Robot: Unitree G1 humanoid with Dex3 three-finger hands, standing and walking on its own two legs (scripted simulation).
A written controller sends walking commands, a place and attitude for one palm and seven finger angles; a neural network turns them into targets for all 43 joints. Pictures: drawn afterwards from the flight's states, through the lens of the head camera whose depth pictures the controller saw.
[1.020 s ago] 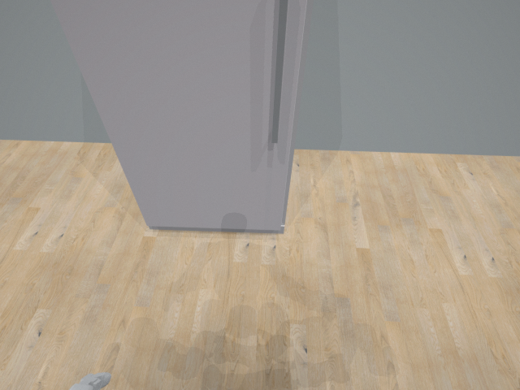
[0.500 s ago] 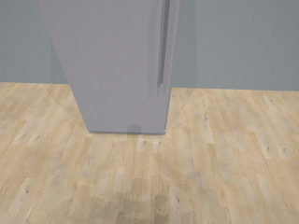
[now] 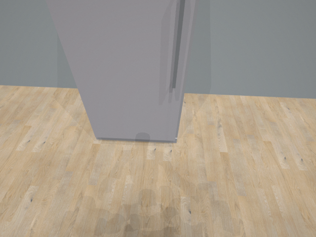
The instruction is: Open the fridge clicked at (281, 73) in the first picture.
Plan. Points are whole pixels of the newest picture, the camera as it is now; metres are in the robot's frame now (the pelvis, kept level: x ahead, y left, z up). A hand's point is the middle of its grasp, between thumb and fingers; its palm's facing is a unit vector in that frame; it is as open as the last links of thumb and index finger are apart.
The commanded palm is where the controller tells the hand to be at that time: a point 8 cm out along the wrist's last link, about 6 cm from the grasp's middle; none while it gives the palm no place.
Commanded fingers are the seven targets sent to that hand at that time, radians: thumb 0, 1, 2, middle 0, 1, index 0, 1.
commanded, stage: look at it before walking up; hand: right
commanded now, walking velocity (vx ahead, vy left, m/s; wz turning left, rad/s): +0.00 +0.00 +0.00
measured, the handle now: (178, 39) +0.86 -0.03 +0.10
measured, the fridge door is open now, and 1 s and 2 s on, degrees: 0 0 0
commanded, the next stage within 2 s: take the last steps up to it in 0.42 s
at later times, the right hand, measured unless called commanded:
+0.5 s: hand out of the picture +0.07 -0.25 -0.15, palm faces -0.03 +0.94 -0.33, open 7.3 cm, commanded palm none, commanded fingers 0.00 -0.90 -0.90 0.20 0.30 0.20 0.30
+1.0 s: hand out of the picture +0.00 -0.14 -0.18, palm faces +0.05 +0.99 -0.14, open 7.3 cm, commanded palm none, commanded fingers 0.00 -0.90 -0.90 0.20 0.30 0.20 0.30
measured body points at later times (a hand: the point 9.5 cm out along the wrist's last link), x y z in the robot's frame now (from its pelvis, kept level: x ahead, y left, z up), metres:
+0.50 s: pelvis +0.00 +0.00 +0.00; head +0.01 +0.00 +0.45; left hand +0.08 +0.30 -0.13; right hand +0.08 -0.30 -0.13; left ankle +0.01 +0.12 -0.75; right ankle +0.00 -0.12 -0.75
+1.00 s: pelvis +0.09 +0.02 -0.01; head +0.11 +0.01 +0.44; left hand +0.10 +0.26 -0.16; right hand +0.00 -0.19 -0.17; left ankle +0.01 +0.12 -0.75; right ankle +0.07 -0.09 -0.69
